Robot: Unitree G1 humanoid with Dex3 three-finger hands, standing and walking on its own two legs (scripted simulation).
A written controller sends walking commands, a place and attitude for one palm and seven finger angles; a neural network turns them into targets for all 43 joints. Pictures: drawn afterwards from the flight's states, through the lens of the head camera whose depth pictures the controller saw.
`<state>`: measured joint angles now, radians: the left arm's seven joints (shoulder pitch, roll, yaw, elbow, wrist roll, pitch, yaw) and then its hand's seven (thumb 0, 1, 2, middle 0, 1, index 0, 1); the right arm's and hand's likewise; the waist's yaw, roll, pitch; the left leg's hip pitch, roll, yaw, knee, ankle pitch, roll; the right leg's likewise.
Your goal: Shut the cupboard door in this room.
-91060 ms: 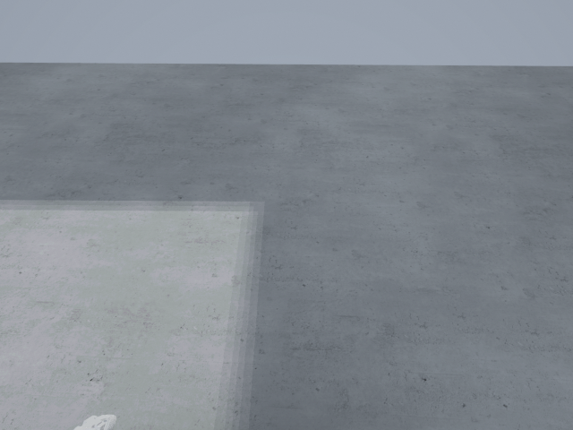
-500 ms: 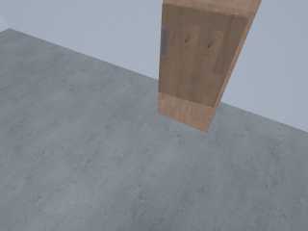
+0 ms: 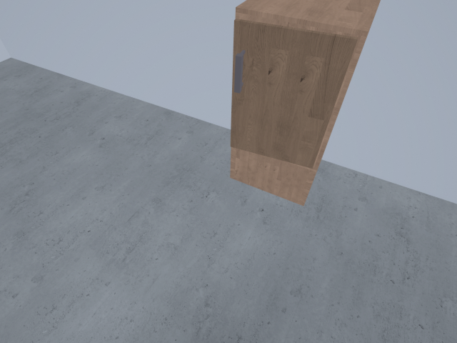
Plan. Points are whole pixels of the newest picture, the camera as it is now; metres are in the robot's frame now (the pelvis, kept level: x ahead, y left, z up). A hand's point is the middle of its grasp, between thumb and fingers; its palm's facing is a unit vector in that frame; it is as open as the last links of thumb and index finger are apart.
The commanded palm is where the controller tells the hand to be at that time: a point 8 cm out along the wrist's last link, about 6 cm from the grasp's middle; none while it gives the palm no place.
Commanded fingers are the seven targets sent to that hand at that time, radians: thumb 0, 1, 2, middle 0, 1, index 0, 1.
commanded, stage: look to check the result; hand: left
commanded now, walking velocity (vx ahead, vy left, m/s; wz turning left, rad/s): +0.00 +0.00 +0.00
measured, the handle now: (240, 71) +1.05 +0.01 -0.04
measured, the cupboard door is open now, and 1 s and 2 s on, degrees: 6 6 6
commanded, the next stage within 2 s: walk to a spot facing it in 0.56 s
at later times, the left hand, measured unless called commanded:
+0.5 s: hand out of the picture +0.04 +0.21 -0.17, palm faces +0.00 -0.96 -0.28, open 7.4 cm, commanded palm none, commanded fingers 0.00 0.90 0.90 -0.20 -0.30 -0.20 -0.30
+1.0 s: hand out of the picture +0.03 +0.18 -0.19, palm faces +0.16 -0.97 -0.19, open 7.3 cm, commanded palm none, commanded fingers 0.00 0.90 0.90 -0.20 -0.30 -0.20 -0.30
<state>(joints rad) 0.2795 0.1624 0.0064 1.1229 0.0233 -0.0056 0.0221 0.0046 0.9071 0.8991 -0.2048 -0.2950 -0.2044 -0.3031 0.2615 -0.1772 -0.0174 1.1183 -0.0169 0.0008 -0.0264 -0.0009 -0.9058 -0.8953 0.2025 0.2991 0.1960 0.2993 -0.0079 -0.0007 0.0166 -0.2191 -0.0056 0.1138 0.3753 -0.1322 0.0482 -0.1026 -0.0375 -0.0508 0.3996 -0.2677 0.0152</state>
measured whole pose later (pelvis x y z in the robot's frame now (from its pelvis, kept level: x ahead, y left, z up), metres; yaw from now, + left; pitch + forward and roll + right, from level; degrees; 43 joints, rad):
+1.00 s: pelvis +0.08 +0.00 -0.01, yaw +8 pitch -1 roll +0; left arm 0.34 0.20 0.05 1.10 0.04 -0.03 0.00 0.00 0.91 0.90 -0.21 -0.30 -0.21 -0.30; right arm 0.27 -0.18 -0.03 1.06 -0.02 0.03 0.02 0.00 -0.91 -0.90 0.20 0.30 0.19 0.30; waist 0.00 -0.03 0.07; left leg -0.41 0.05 0.09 0.80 -0.42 0.02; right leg 0.06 -0.06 -0.19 0.41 -0.42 0.03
